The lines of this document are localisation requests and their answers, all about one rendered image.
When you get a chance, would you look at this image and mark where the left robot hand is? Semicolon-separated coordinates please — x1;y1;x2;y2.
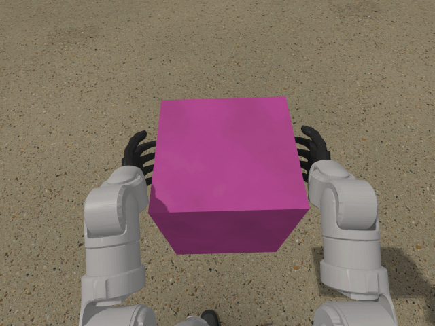
122;130;156;186

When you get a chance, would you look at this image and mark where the right robot upper arm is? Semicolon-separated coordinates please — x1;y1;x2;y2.
313;301;396;326

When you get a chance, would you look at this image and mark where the left robot upper arm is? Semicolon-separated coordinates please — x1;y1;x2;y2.
84;304;157;326

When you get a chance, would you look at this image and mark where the right robot forearm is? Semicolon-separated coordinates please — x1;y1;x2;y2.
307;160;399;326

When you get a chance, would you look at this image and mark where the right robot hand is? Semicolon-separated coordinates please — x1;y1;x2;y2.
294;125;331;183

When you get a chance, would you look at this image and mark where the left robot forearm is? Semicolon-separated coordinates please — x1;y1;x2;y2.
79;166;149;326

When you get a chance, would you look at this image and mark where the left robot foot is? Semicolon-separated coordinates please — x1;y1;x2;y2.
201;310;219;326

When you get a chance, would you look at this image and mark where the carton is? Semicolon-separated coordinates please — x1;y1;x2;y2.
148;96;309;255

